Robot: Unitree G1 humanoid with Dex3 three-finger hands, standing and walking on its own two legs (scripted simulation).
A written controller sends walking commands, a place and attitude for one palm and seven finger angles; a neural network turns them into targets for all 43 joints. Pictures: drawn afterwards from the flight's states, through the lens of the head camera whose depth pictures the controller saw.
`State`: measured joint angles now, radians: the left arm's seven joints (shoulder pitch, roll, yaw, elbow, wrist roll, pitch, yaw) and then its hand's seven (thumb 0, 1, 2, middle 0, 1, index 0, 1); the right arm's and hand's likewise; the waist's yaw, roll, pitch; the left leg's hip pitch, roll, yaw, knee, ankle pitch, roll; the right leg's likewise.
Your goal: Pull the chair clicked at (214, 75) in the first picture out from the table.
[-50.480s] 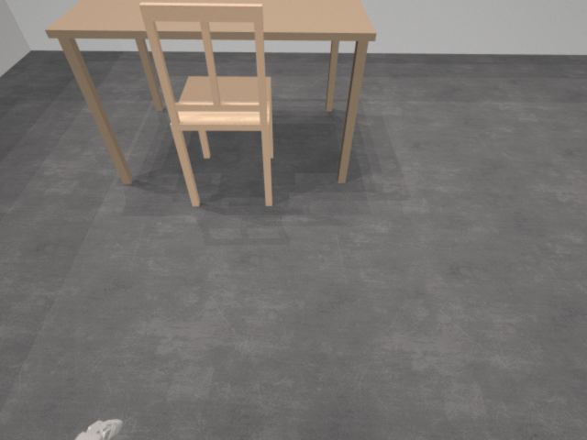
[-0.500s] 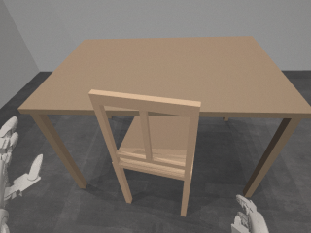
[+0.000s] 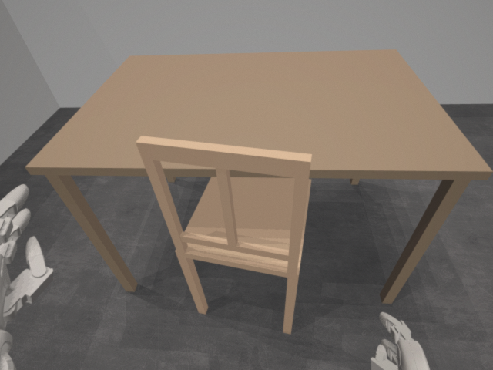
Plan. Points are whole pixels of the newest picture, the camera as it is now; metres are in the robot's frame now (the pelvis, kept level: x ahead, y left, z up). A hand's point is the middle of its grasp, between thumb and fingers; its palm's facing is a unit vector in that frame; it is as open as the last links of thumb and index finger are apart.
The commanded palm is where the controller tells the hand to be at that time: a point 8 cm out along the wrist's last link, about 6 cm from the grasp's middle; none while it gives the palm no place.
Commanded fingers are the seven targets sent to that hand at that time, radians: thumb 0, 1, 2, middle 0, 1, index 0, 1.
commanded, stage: step back with the hand held close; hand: left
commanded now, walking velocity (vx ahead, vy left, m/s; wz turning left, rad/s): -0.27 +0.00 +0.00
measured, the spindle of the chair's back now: (228, 209) +0.51 +0.11 -0.08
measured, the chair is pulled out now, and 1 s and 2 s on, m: -0.05 -0.05 -0.05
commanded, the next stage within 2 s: stop stepping back and stand still in 1.06 s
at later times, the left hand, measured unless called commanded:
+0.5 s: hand (21, 295) +0.15 +0.28 +0.16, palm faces +0.32 -0.79 -0.52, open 7.4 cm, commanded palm +0.10 +0.32 +0.18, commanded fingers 0.00 0.90 0.90 -0.20 -0.30 -0.20 -0.30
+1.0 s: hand out of the picture +0.06 +0.30 +0.18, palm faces +0.44 -0.76 -0.48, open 7.4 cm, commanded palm -0.01 +0.34 +0.18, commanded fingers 0.00 0.90 0.90 -0.20 -0.30 -0.20 -0.30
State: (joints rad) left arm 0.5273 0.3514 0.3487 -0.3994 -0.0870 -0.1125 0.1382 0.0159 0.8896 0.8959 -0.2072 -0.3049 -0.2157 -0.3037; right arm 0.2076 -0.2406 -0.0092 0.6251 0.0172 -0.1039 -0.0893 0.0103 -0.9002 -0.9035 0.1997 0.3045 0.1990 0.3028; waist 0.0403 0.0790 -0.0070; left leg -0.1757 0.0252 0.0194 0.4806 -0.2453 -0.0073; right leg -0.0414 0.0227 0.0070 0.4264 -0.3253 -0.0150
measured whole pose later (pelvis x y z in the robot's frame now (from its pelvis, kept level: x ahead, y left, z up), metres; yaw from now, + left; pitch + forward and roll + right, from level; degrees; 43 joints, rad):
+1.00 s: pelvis -0.15 +0.03 -0.02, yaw +2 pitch +1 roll -4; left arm 0.55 0.49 0.48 -0.57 -0.05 -0.26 0.18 0.02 0.89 0.90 -0.21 -0.31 -0.22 -0.30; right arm 0.23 -0.19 -0.02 0.61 -0.02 -0.13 -0.06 0.01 -0.90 -0.90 0.20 0.30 0.20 0.30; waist -0.03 0.02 0.01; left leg -0.52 0.05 0.02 0.51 -0.03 0.04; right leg -0.27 0.09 -0.01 0.71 -0.47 -0.01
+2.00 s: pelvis -0.22 +0.05 +0.00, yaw -4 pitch +0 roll -1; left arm 0.57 0.43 0.40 -0.53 -0.02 -0.20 0.16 0.02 0.89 0.90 -0.20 -0.30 -0.21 -0.30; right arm 0.24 -0.14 0.04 0.67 -0.01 -0.14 -0.04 0.01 -0.90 -0.90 0.20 0.30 0.20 0.30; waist -0.03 -0.02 0.01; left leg -0.28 0.01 0.05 0.54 -0.27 0.04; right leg -0.20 0.05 -0.04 0.47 -0.27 -0.04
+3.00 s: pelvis -0.22 +0.06 +0.00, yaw -1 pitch +0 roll -1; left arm 0.34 0.18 0.01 1.07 0.01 0.03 0.02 0.00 0.95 0.90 -0.20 -0.30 -0.21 -0.30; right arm 0.32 -0.17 -0.01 1.06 -0.02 0.02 -0.04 0.00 -0.92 -0.90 0.20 0.30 0.20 0.30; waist 0.00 0.00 0.06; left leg -0.24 -0.03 0.01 0.46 -0.21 0.05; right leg -0.15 0.02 -0.08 0.40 -0.25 -0.03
